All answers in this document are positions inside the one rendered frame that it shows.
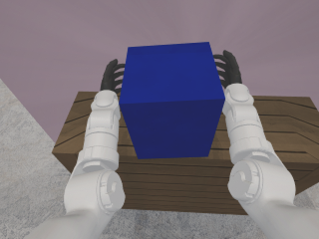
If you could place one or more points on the robot right forearm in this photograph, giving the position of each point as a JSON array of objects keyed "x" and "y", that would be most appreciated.
[{"x": 244, "y": 128}]

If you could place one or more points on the robot left upper arm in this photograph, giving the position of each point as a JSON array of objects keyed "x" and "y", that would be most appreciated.
[{"x": 91, "y": 199}]

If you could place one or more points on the robot left forearm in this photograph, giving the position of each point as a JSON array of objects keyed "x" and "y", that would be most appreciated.
[{"x": 100, "y": 150}]

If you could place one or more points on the right robot hand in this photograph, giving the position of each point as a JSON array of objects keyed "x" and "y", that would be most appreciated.
[{"x": 232, "y": 74}]

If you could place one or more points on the robot right upper arm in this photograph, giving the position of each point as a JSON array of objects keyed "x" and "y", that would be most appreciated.
[{"x": 266, "y": 192}]

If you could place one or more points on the pedestal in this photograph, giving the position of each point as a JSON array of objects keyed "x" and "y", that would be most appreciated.
[{"x": 200, "y": 184}]

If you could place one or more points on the left robot hand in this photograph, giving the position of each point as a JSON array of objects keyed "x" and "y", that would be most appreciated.
[{"x": 108, "y": 82}]

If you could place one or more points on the carton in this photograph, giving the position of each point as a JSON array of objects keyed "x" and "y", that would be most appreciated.
[{"x": 171, "y": 99}]

